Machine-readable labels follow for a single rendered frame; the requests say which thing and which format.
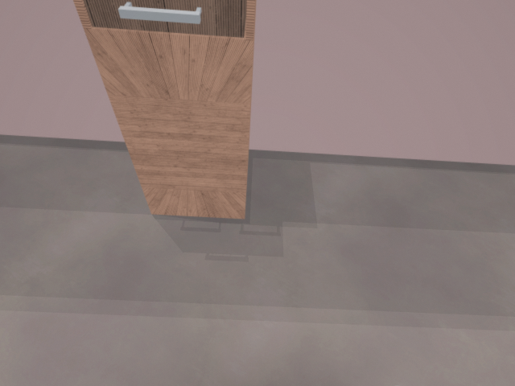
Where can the drawer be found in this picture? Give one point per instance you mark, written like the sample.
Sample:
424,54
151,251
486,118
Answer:
218,17

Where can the handle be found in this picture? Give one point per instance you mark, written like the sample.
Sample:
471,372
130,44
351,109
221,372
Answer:
175,16

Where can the cabinet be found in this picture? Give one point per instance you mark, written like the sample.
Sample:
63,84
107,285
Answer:
183,105

